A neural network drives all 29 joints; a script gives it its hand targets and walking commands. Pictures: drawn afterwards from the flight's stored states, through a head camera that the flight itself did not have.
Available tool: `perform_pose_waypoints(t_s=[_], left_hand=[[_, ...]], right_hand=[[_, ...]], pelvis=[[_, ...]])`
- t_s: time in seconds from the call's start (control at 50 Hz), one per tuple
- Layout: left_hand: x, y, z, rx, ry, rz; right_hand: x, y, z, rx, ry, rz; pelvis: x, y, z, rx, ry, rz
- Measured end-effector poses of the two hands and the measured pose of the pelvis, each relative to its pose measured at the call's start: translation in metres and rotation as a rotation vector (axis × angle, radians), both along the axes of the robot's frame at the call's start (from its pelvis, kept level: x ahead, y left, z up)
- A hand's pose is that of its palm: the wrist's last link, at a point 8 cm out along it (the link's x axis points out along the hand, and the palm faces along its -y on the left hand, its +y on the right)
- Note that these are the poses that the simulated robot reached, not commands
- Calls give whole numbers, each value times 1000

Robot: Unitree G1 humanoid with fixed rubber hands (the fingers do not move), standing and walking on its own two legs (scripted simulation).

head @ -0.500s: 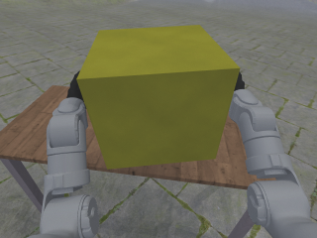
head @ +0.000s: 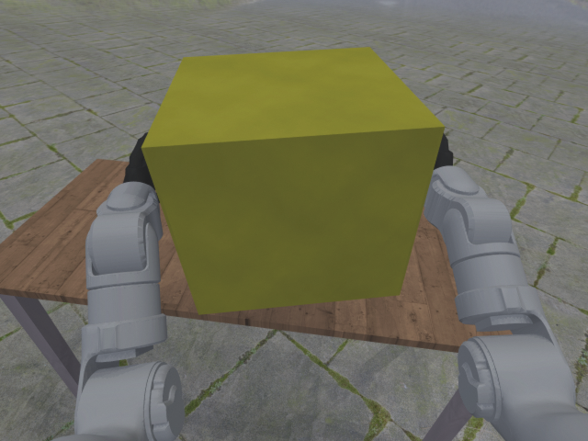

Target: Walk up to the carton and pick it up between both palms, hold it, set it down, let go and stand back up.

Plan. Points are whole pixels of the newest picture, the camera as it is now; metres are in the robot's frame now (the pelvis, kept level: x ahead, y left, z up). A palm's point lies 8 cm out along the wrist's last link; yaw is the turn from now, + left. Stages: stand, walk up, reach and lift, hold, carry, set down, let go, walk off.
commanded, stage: hold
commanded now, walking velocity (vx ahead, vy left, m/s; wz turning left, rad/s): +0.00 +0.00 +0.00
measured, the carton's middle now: (289, 173) +0.42 +0.00 +0.21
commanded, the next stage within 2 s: none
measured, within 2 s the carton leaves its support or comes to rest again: neither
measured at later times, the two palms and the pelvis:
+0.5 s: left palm (157, 188) +0.36 +0.17 +0.22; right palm (440, 187) +0.36 -0.19 +0.22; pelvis +0.00 +0.00 +0.00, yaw -1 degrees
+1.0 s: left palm (148, 190) +0.36 +0.18 +0.22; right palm (432, 186) +0.36 -0.18 +0.22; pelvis +0.00 +0.00 +0.00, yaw +1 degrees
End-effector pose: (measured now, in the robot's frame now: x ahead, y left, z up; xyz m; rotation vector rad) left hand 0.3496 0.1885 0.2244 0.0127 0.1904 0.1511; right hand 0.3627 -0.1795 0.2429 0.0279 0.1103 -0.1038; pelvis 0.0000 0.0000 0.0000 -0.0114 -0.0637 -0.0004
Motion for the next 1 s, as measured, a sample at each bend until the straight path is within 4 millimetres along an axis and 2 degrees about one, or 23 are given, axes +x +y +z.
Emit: perform_pose_waypoints(t_s=[0.16,0.34,0.52,0.74,1.0], left_hand=[[0,0,-2,0,5,-1],[8,-9,-6,21,25,-19],[9,-14,-3,0,14,-22],[4,-5,-4,-11,7,-2],[7,-4,-4,7,6,-15]], right_hand=[[0,0,-2,-1,6,0],[1,-9,-21,21,27,-18],[-3,-15,-20,6,18,-29],[1,-6,-12,4,11,-8],[0,-5,-19,17,11,-19]], pelvis=[[-1,1,0,-1,-3,2],[-3,0,0,-1,6,5],[-2,-2,1,3,-1,-10],[-2,-7,1,4,2,4],[-1,-3,1,1,-7,15]])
